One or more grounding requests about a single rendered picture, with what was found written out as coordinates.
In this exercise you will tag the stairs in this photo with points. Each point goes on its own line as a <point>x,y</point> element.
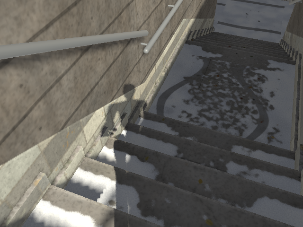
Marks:
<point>163,172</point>
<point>244,44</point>

